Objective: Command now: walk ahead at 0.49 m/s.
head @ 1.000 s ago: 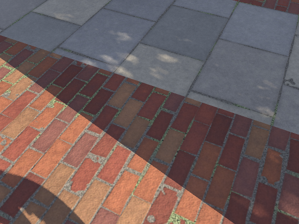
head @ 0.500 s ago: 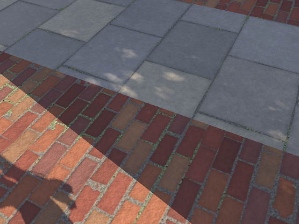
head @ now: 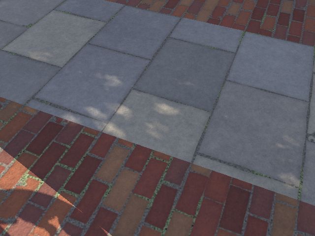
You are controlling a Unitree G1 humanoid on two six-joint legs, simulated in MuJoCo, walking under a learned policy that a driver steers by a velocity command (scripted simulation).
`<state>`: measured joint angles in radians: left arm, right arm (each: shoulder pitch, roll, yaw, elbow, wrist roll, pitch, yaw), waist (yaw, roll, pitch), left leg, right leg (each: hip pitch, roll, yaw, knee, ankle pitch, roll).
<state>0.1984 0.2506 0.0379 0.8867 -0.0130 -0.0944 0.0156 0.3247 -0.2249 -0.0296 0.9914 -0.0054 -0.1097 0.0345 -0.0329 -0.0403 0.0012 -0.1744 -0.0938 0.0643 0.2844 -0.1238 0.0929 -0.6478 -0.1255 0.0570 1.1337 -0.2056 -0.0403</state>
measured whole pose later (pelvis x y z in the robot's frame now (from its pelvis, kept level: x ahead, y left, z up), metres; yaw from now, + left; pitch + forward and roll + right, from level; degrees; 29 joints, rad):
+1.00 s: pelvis +0.54 -0.02 -0.01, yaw -7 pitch +2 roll +0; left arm 0.33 0.26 0.06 0.93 -0.03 -0.07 0.02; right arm 0.15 -0.24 -0.05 0.88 -0.01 -0.12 0.02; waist 0.01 -0.04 0.02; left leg -0.33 0.01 0.09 0.46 -0.16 0.03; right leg -0.45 -0.04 0.05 1.19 -0.36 -0.04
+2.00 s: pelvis +1.04 -0.23 -0.02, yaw -42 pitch +2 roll +1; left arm 0.36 0.28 0.07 0.76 -0.03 -0.04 0.02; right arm 0.08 -0.26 -0.06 0.76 -0.01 -0.13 0.02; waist 0.04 -0.03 0.01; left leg -0.41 -0.03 0.02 0.53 -0.16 0.03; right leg -0.31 0.06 0.15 1.10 -0.48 -0.04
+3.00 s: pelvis +1.19 -0.32 +0.00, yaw -20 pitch +3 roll -3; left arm 0.11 0.31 0.10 0.76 0.00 0.01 0.05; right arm 0.22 -0.29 -0.06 0.67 0.00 0.02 -0.03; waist -0.01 -0.02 0.02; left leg -0.31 -0.04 -0.09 0.46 -0.20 0.06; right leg -0.56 0.01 0.06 1.00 -0.32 0.07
